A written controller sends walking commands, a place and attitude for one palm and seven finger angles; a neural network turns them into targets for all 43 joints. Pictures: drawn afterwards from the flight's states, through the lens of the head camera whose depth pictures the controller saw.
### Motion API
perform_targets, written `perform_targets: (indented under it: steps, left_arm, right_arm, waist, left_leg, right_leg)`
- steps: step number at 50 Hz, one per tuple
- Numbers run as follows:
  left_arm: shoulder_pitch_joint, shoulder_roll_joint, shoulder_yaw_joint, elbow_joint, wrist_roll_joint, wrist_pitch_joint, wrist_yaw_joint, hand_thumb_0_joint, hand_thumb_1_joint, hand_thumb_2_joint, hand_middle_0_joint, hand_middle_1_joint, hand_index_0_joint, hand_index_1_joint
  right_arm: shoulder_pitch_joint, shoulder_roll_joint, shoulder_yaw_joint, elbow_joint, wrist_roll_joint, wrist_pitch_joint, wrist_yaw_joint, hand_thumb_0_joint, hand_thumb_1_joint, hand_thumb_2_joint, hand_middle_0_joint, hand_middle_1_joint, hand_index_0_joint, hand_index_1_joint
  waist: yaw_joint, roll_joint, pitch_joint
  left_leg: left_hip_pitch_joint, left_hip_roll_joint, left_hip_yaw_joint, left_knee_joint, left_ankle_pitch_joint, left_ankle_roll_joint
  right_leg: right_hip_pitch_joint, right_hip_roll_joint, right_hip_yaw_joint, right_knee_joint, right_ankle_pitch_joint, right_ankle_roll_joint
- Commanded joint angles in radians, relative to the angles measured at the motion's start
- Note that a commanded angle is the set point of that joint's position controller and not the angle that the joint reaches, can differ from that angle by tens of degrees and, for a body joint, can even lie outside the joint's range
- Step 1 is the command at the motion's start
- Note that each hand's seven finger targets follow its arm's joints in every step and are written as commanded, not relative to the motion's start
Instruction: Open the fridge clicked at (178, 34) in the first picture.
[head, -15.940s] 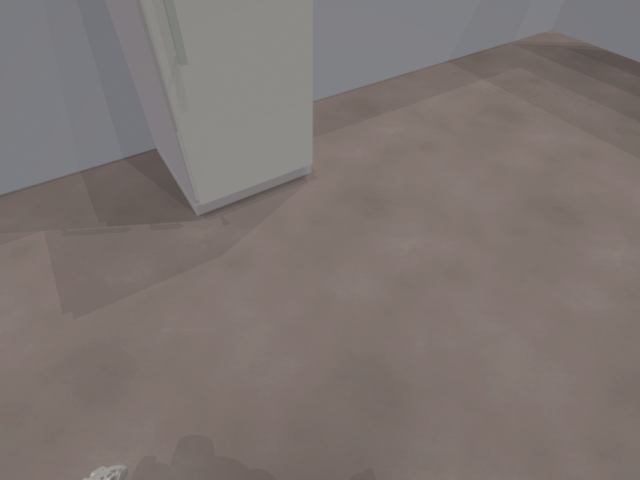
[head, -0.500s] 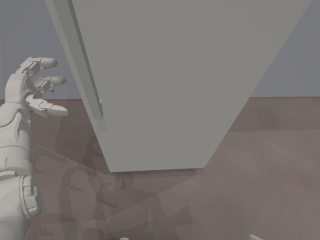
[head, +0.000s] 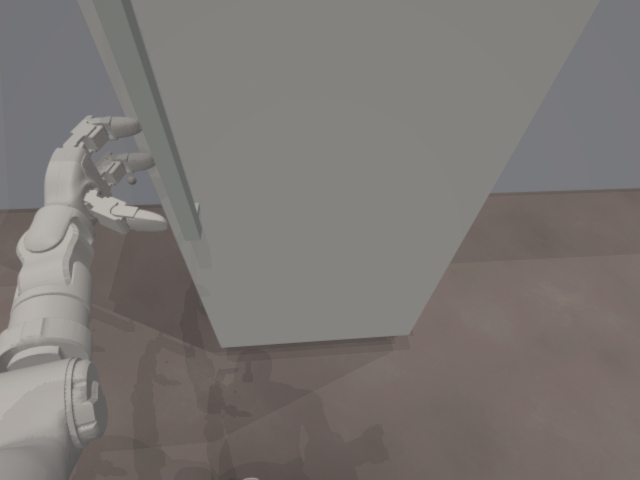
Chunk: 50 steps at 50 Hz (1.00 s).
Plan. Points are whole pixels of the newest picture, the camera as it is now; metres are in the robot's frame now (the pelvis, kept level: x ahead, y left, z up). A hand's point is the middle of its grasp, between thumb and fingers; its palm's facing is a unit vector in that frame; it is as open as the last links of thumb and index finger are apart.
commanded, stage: feel for the door with the fingertips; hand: left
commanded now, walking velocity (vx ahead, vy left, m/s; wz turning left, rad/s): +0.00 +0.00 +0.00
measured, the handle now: (153, 99) +0.51 +0.20 +0.20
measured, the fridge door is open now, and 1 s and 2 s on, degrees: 0 0 0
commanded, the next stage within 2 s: slide the fingers in behind the handle in 0.60 s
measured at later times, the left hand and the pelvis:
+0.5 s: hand (141, 171) +0.45 +0.22 +0.13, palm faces +0.07 -1.00 +0.01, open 14.0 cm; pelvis -0.01 -0.01 +0.00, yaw +1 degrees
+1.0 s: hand (141, 170) +0.46 +0.22 +0.13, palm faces +0.06 -1.00 +0.01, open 13.8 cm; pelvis +0.00 +0.00 +0.00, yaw -1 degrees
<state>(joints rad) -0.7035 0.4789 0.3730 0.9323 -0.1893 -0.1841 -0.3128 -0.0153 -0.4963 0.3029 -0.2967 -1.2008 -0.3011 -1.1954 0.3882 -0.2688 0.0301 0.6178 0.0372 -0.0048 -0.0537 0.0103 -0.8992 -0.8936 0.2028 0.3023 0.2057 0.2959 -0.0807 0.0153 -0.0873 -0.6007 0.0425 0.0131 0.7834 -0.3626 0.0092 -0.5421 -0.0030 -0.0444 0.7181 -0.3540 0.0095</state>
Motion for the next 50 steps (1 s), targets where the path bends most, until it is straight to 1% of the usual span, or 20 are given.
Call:
perform_targets:
  steps: [1, 5, 8, 11, 14, 18, 20, 23, 25, 28, 30, 32, 33, 35, 36, 39, 42, 44, 47, 50]
  left_arm:
    - [-0.416, 0.248, 0.045, -0.249, -0.009, -0.078, 0.038, 0.000, -0.500, 0.300, -0.300, -1.200, -0.300, -1.200]
    - [-0.407, 0.241, 0.041, -0.253, 0.003, -0.077, 0.063, 0.000, -0.500, 0.300, -0.300, -1.200, -0.300, -1.200]
    - [-0.449, 0.302, 0.079, -0.213, 0.015, -0.081, 0.074, 0.000, -0.500, 0.300, -0.300, -1.200, -0.300, -1.200]
    - [-0.484, 0.319, 0.074, -0.168, 0.025, -0.098, 0.059, 0.000, -0.500, 0.300, -0.300, -1.200, -0.300, -1.200]
    - [-0.506, 0.287, 0.042, -0.164, 0.019, -0.123, 0.035, 0.000, -0.500, 0.300, -0.300, -1.200, -0.300, -1.200]
    - [-0.526, 0.274, 0.028, -0.058, 0.000, -0.107, 0.007, 0.000, -0.500, 0.300, -0.300, -1.200, -0.300, -1.200]
    - [-0.584, 0.275, 0.003, -0.048, 0.012, -0.099, 0.001, 0.000, -0.500, 0.300, -0.300, -1.200, -0.300, -1.200]
    - [-0.579, 0.346, 0.064, -0.025, 0.013, -0.106, 0.009, 0.000, -0.500, 0.300, -0.300, -1.200, -0.300, -1.200]
    - [-0.630, 0.323, 0.033, -0.048, 0.023, -0.121, 0.008, 0.000, -0.500, 0.300, -0.300, -1.200, -0.300, -1.200]
    - [-0.626, 0.358, 0.064, -0.033, 0.027, -0.134, 0.013, 0.000, -0.500, 0.300, -0.300, -1.200, -0.300, -1.200]
    - [-0.631, 0.360, 0.060, -0.027, 0.035, -0.131, 0.011, 0.000, -0.500, 0.300, -0.300, -1.200, -0.300, -1.200]
    - [-0.643, 0.339, 0.045, -0.038, 0.037, -0.129, 0.008, 0.000, -0.500, 0.300, -0.300, -1.200, -0.300, -1.200]
    - [-0.635, 0.351, 0.060, -0.032, 0.033, -0.130, 0.012, 0.000, -0.500, 0.300, -0.300, -1.200, -0.300, -1.200]
    - [-0.653, 0.324, 0.031, -0.029, 0.036, -0.122, 0.013, 0.000, -0.500, 0.300, -0.300, -1.200, -0.300, -1.200]
    - [-0.657, 0.325, 0.035, -0.007, 0.036, -0.116, 0.016, 0.000, -0.500, 0.300, -0.300, -1.200, -0.300, -1.200]
    - [-0.615, 0.341, 0.059, -0.016, 0.034, -0.118, 0.018, 0.000, -0.500, 0.300, -0.300, -1.200, -0.300, -1.200]
    - [-0.598, 0.288, 0.033, -0.048, 0.024, -0.118, 0.019, 0.000, -0.500, 0.300, -0.300, -1.200, -0.300, -1.200]
    - [-0.547, 0.318, 0.069, -0.047, 0.018, -0.120, 0.022, 0.000, -0.500, 0.300, -0.300, -1.200, -0.300, -1.200]
    - [-0.544, 0.293, 0.040, -0.100, 0.025, -0.119, 0.022, 0.000, -0.500, 0.300, -0.300, -1.200, -0.300, -1.200]
    - [-0.502, 0.272, 0.046, -0.157, 0.013, -0.127, 0.032, 0.000, -0.500, 0.300, -0.300, -1.200, -0.300, -1.200]
  right_arm:
    - [0.025, -0.165, -0.064, -0.102, 0.002, -0.041, -0.005, 0.000, -0.900, -0.900, 0.200, 0.300, 0.200, 0.300]
    - [0.016, -0.160, -0.061, -0.103, 0.003, -0.041, -0.006, 0.000, -0.900, -0.900, 0.200, 0.300, 0.200, 0.300]
    - [0.018, -0.165, -0.059, -0.097, 0.001, -0.039, -0.015, 0.000, -0.900, -0.900, 0.200, 0.300, 0.200, 0.300]
    - [0.015, -0.162, -0.056, -0.090, 0.004, -0.041, -0.021, 0.000, -0.900, -0.900, 0.200, 0.300, 0.200, 0.300]
    - [0.022, -0.159, -0.056, -0.087, 0.004, -0.044, -0.021, 0.000, -0.900, -0.900, 0.200, 0.300, 0.200, 0.300]
    - [0.037, -0.171, -0.056, -0.074, 0.006, -0.045, -0.028, 0.000, -0.900, -0.900, 0.200, 0.300, 0.200, 0.300]
    - [0.039, -0.174, -0.053, -0.066, 0.006, -0.044, -0.029, 0.000, -0.900, -0.900, 0.200, 0.300, 0.200, 0.300]
    - [0.060, -0.182, -0.057, -0.064, 0.000, -0.042, -0.031, 0.000, -0.900, -0.900, 0.200, 0.300, 0.200, 0.300]
    - [0.059, -0.174, -0.054, -0.062, -0.001, -0.042, -0.027, 0.000, -0.900, -0.900, 0.200, 0.300, 0.200, 0.300]
    - [0.077, -0.180, -0.058, -0.059, -0.005, -0.037, -0.025, 0.000, -0.900, -0.900, 0.200, 0.300, 0.200, 0.300]
    - [0.078, -0.179, -0.058, -0.059, -0.004, -0.034, -0.022, 0.000, -0.900, -0.900, 0.200, 0.300, 0.200, 0.300]
    - [0.083, -0.177, -0.060, -0.058, -0.004, -0.031, -0.020, 0.000, -0.900, -0.900, 0.200, 0.300, 0.200, 0.300]
    - [0.093, -0.179, -0.062, -0.056, -0.006, -0.029, -0.021, 0.000, -0.900, -0.900, 0.200, 0.300, 0.200, 0.300]
    - [0.088, -0.178, -0.060, -0.051, -0.004, -0.028, -0.019, 0.000, -0.900, -0.900, 0.200, 0.300, 0.200, 0.300]
    - [0.096, -0.180, -0.060, -0.047, -0.005, -0.027, -0.019, 0.000, -0.900, -0.900, 0.200, 0.300, 0.200, 0.300]
    - [0.100, -0.182, -0.062, -0.054, -0.007, -0.026, -0.017, 0.000, -0.900, -0.900, 0.200, 0.300, 0.200, 0.300]
    - [0.095, -0.177, -0.065, -0.058, -0.009, -0.028, -0.010, 0.000, -0.900, -0.900, 0.200, 0.300, 0.200, 0.300]
    - [0.092, -0.180, -0.065, -0.068, -0.009, -0.025, -0.009, 0.000, -0.900, -0.900, 0.200, 0.300, 0.200, 0.300]
    - [0.077, -0.174, -0.062, -0.080, -0.007, -0.024, -0.006, 0.000, -0.900, -0.900, 0.200, 0.300, 0.200, 0.300]
    - [0.066, -0.169, -0.066, -0.090, -0.004, -0.027, -0.003, 0.000, -0.900, -0.900, 0.200, 0.300, 0.200, 0.300]
  waist:
    - [0.008, 0.073, -0.332]
    - [0.007, 0.051, -0.309]
    - [0.001, 0.016, -0.283]
    - [-0.002, 0.049, -0.285]
    - [-0.012, 0.077, -0.330]
    - [-0.032, 0.002, -0.275]
    - [-0.044, 0.041, -0.276]
    - [-0.031, -0.003, -0.314]
    - [-0.040, 0.069, -0.344]
    - [-0.038, 0.033, -0.358]
    - [-0.036, 0.089, -0.369]
    - [-0.044, 0.099, -0.365]
    - [-0.046, 0.067, -0.357]
    - [-0.056, 0.111, -0.343]
    - [-0.061, 0.083, -0.326]
    - [-0.039, 0.087, -0.352]
    - [-0.038, 0.100, -0.354]
    - [-0.023, 0.060, -0.361]
    - [-0.020, 0.100, -0.337]
    - [-0.007, 0.107, -0.368]
  left_leg:
    - [0.267, -0.020, -0.041, -0.105, 0.291, 0.012]
    - [0.235, -0.024, -0.032, -0.112, 0.254, 0.018]
    - [0.195, -0.029, -0.023, -0.112, 0.212, 0.026]
    - [0.183, -0.033, -0.013, -0.111, 0.194, 0.025]
    - [0.218, -0.033, -0.013, -0.098, 0.231, 0.025]
    - [0.171, -0.033, -0.015, -0.096, 0.172, 0.030]
    - [0.170, -0.033, -0.020, -0.096, 0.163, 0.028]
    - [0.151, -0.033, -0.023, -0.083, 0.179, 0.031]
    - [0.174, -0.034, -0.023, -0.079, 0.194, 0.027]
    - [0.172, -0.031, -0.032, -0.070, 0.216, 0.029]
    - [0.183, -0.030, -0.027, -0.071, 0.223, 0.025]
    - [0.201, -0.028, -0.030, -0.071, 0.230, 0.024]
    - [0.200, -0.026, -0.037, -0.068, 0.245, 0.028]
    - [0.211, -0.023, -0.037, -0.073, 0.219, 0.023]
    - [0.197, -0.022, -0.041, -0.075, 0.204, 0.025]
    - [0.209, -0.021, -0.045, -0.079, 0.224, 0.020]
    - [0.238, -0.019, -0.043, -0.080, 0.231, 0.018]
    - [0.218, -0.020, -0.040, -0.082, 0.246, 0.020]
    - [0.221, -0.019, -0.038, -0.089, 0.231, 0.018]
    - [0.267, -0.015, -0.044, -0.089, 0.282, 0.013]
  right_leg:
    - [0.091, 0.039, 0.003, -0.076, 0.287, -0.036]
    - [0.112, 0.037, 0.009, -0.083, 0.281, -0.034]
    - [0.129, 0.032, 0.020, -0.091, 0.269, -0.029]
    - [0.132, 0.027, 0.034, -0.095, 0.273, -0.027]
    - [0.131, 0.028, 0.035, -0.086, 0.309, -0.028]
    - [0.102, 0.027, 0.036, -0.102, 0.260, -0.022]
    - [0.074, 0.021, 0.036, -0.099, 0.246, -0.020]
    - [0.103, 0.024, 0.040, -0.089, 0.259, -0.020]
    - [0.088, 0.023, 0.042, -0.081, 0.270, -0.019]
    - [0.089, 0.029, 0.034, -0.069, 0.277, -0.022]
    - [0.079, 0.028, 0.035, -0.068, 0.282, -0.022]
    - [0.058, 0.032, 0.030, -0.071, 0.275, -0.022]
    - [0.059, 0.036, 0.025, -0.070, 0.281, -0.025]
    - [0.021, 0.035, 0.023, -0.076, 0.247, -0.023]
    - [0.014, 0.036, 0.022, -0.081, 0.229, -0.022]
    - [0.027, 0.038, 0.016, -0.071, 0.235, -0.028]
    - [0.014, 0.040, 0.011, -0.073, 0.228, -0.028]
    - [0.051, 0.041, 0.012, -0.070, 0.253, -0.029]
    - [0.037, 0.041, 0.009, -0.069, 0.237, -0.031]
    - [0.050, 0.045, 0.005, -0.064, 0.263, -0.036]
